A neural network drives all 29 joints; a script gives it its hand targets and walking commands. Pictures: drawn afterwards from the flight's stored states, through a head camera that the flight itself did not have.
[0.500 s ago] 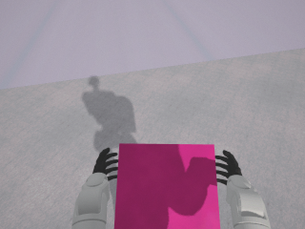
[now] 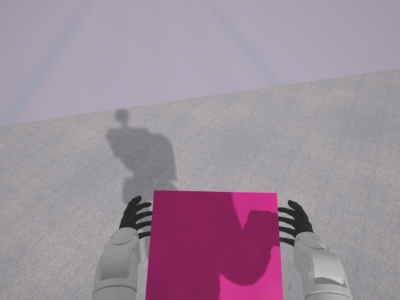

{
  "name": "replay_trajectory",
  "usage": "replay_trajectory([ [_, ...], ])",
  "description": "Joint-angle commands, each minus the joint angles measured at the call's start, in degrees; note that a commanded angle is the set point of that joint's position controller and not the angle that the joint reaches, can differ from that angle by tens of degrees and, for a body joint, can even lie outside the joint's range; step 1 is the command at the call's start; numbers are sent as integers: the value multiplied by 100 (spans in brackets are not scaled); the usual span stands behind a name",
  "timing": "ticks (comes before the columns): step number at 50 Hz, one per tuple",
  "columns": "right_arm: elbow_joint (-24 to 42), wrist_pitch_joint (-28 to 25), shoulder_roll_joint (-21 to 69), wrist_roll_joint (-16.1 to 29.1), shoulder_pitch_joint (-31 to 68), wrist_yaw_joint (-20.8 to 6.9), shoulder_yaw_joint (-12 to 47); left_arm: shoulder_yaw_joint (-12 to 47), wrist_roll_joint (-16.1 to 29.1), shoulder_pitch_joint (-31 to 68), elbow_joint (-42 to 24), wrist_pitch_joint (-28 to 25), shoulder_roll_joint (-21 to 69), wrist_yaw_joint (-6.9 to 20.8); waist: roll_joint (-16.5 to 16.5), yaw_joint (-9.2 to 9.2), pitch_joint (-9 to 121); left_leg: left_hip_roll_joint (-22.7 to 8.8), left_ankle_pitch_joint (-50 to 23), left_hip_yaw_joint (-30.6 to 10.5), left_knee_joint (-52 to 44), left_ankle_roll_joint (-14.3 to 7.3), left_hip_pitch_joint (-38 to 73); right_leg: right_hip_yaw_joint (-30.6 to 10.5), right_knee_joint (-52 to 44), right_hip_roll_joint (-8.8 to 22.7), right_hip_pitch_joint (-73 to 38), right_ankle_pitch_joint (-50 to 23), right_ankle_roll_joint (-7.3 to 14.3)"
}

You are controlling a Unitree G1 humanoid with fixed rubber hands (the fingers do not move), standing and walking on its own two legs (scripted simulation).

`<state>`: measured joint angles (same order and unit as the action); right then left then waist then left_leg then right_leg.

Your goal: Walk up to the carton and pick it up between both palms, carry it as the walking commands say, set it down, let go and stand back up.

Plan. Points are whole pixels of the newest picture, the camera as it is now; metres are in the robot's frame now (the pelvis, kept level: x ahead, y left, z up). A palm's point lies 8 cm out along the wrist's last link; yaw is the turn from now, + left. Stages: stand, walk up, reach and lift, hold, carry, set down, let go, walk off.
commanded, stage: carry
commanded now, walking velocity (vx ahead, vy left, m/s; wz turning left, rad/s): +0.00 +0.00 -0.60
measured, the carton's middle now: (213, 241) +0.31 +0.02 -0.09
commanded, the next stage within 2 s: none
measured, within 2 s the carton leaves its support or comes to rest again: neither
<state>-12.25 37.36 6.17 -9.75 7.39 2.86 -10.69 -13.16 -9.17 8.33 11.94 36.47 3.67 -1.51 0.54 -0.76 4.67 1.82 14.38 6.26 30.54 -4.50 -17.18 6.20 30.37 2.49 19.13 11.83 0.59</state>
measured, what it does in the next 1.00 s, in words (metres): walks backwards, turning right: right foot, then left foot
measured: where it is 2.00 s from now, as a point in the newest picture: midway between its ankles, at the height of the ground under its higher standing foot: outside the picture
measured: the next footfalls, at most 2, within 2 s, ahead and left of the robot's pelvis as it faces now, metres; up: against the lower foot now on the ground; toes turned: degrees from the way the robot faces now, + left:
right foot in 0.52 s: +0.00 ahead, -0.14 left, +0.00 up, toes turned -19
left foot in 0.98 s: -0.11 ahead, +0.10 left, +0.00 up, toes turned -16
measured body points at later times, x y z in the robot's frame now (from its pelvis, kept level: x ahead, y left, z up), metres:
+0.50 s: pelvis -0.03 -0.02 -0.01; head -0.05 -0.03 +0.43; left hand +0.27 +0.10 +0.08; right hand +0.19 -0.24 +0.06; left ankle +0.02 +0.07 -0.73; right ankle -0.04 -0.12 -0.73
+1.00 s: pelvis -0.14 -0.01 -0.01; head -0.13 -0.01 +0.44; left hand +0.17 +0.06 +0.07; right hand +0.04 -0.27 +0.07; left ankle -0.15 +0.12 -0.74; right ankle -0.04 -0.13 -0.73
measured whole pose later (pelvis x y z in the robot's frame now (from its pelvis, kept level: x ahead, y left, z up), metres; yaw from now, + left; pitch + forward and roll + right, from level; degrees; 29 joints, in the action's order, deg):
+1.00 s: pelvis -0.14 -0.01 -0.01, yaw -23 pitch +6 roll +2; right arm 26.2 66.3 7.3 -2.8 2.5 11.2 -5.5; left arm -8.9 -4.4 1.0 -29.0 65.7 7.3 -9.2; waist -3.3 -0.5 5.8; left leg -0.3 22.5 6.9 30.7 1.0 -16.0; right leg -0.7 28.6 -3.3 33.9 3.1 0.3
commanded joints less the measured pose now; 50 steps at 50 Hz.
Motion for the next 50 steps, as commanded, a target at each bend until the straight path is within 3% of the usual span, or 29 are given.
replay_trajectory([
  [1,642,-389,3811,1188,3099,-1472,3183,3380,1215,2399,-324,-183,4227,1524,195,54,1540,-993,-679,-908,-696,66,368,-840,-316,639,-545,-422,194],
  [4,1863,-145,4454,1638,2879,-1389,3784,4228,1838,2859,-2319,-7,4778,1331,390,65,1838,-1143,-1092,-769,-571,128,811,-808,-61,634,-360,-944,174],
  [7,2944,503,4815,1874,2954,-1188,4035,4774,2299,3318,-3503,658,5186,1202,508,124,1356,-1588,-569,-1279,-862,-178,629,-439,520,334,621,211,-21],
  [10,3298,1227,4782,1983,2399,-933,4154,4674,2298,2558,-3505,1483,5047,929,644,223,1649,-2301,-1595,-1706,-841,-770,1182,-416,2065,178,1512,1648,-52],
  [13,4109,1871,4692,2331,2245,-729,4440,4651,2459,1764,-3585,2190,5150,747,371,172,1690,-2566,-3132,-1336,-577,-890,1561,-468,2782,228,2037,1539,-115],
  [14,4223,2070,4497,2302,2170,-694,4322,4596,2454,1607,-3508,2443,5057,715,610,153,1500,-2545,-3270,-1402,-574,-889,1498,-424,2884,195,2152,1530,-158],
  [17,4115,2509,4352,2258,2730,-506,4251,4481,2544,2432,-3677,2741,4830,594,71,146,1605,-2571,-3569,-990,-364,-660,1234,-248,2515,67,1745,1359,-146],
  [23,4872,2840,4903,2502,2076,-549,4514,4674,2663,1519,-4157,3049,5491,605,586,-51,1962,-1999,-1713,230,637,213,486,60,-179,-156,-245,145,95],
  [24,4673,2901,4859,2494,2176,-582,4515,4573,2559,1601,-4094,3104,5359,614,31,-109,1666,-1816,-525,243,1196,517,-372,-731,-851,231,-876,-159,248],
  [25,4623,2908,4775,2443,2931,-521,4343,4614,2701,2677,-4091,3071,5184,573,-1414,34,1757,-1050,1822,479,1888,890,-1674,-2694,-752,1718,-1408,-2754,648],
  [26,4594,2976,4782,2476,2458,-541,4431,4560,2565,2075,-4185,3087,5138,544,-1907,66,1676,-858,2729,-74,2837,925,-2127,-3205,-812,2118,-1140,-2982,1100],
  [27,4570,2851,4748,2634,3873,-571,4462,4671,2623,3487,-4190,2962,5166,476,-1295,91,1377,-904,2651,-327,3128,901,-1912,-2689,-793,1969,-621,-2616,1189],
  [28,4568,2830,4792,2773,4177,-563,4550,4473,2528,3401,-4025,2947,5214,454,-636,107,1166,-878,2074,-402,3375,937,-1942,-2349,-842,1481,-308,-2392,1022],
  [29,4635,2917,4983,2800,3212,-575,4709,4373,2423,2270,-4082,3026,5313,466,-868,84,1240,-853,1708,-268,3447,1035,-2027,-2091,-782,1345,-621,-2503,881],
  [30,4956,2860,5115,2853,2477,-654,4779,4549,2426,1511,-4211,3001,5601,487,-187,46,1443,-692,1515,-187,3366,1003,-1932,-1975,-596,1273,-755,-2725,922],
  [32,4361,2846,5360,2931,2605,-733,4631,4553,2400,2172,-4397,2913,5466,448,51,80,1877,-727,1423,-353,3543,986,-1841,-2053,-631,1297,-980,-2315,971],
  [33,4288,2741,5501,2920,3084,-710,4515,4802,2589,3082,-4630,2825,5663,392,104,79,2238,-734,1486,-420,3358,986,-1941,-2101,-271,1273,-1538,-3198,1037],
  [34,4380,2854,5477,2903,1875,-741,4567,4707,2400,1695,-4626,2924,5626,389,-18,65,2349,-721,1562,-409,3250,1000,-1899,-2026,-271,1288,-1638,-3310,1010],
  [36,4585,2706,5371,3102,3371,-733,4823,4666,2402,2850,-4712,2732,5426,344,-445,23,2516,-614,1597,-439,2965,959,-1967,-2368,-228,1325,-2091,-3555,1033],
  [37,4741,2779,5429,3017,2103,-759,4777,4672,2337,1388,-4542,2868,5659,405,-658,7,2526,-645,1604,-466,2796,1044,-2014,-2316,-169,1263,-2147,-3852,1112],
  [38,4915,2725,5128,3025,2683,-719,4817,4530,2276,1685,-4325,2824,5406,422,-803,10,2478,-594,1644,-444,2574,1055,-1892,-2418,-208,1282,-1980,-3886,1124],
  [41,4799,2804,4964,2898,2699,-659,4789,4379,2264,1533,-4065,2898,5182,487,-1073,-18,2383,-299,1495,-293,2073,950,-1060,-2679,-988,1160,-1207,-1488,882],
  [44,4841,2882,4979,2810,1989,-666,4714,4472,2332,1040,-4333,2979,5138,600,-1439,21,2049,-4,1505,-32,743,759,-94,-2394,-1525,793,-508,-657,253],
  [45,4676,2874,5174,2782,1723,-674,4651,4696,2471,1282,-4608,2948,5239,621,-1274,75,2289,-104,1113,88,-184,658,896,-1840,-1456,528,21,-565,-31],
  [46,4721,2858,5254,2824,1994,-649,4644,4674,2488,1514,-4645,2960,5259,635,-1285,180,2206,-283,1387,189,-1008,525,1982,-1242,-1434,52,707,-93,-663],
  [47,4723,2838,5128,2755,1692,-619,4564,4848,2600,1765,-4937,2945,5192,671,-347,316,1963,-1309,2080,-820,-2068,180,2853,-661,-711,-406,1949,-89,-1080],
  [48,4447,2844,5180,2665,1647,-607,4419,4976,2703,2008,-5038,3020,5158,679,2344,326,1523,-3281,1449,-2597,-2018,-479,1616,-101,2062,-653,2181,1429,-799],
  [49,4443,2861,5340,2669,1748,-642,4409,4979,2762,2300,-5181,3039,5307,687,1933,227,832,-3865,163,-2273,-2088,-815,564,-485,3661,-151,2476,1751,-427],
  [50,4581,2720,5256,2721,3285,-588,4429,5079,2874,3805,-5039,2915,5314,657,1278,198,606,-3777,430,-1771,-2128,-768,20,-651,4444,-111,2524,1517,-405],
])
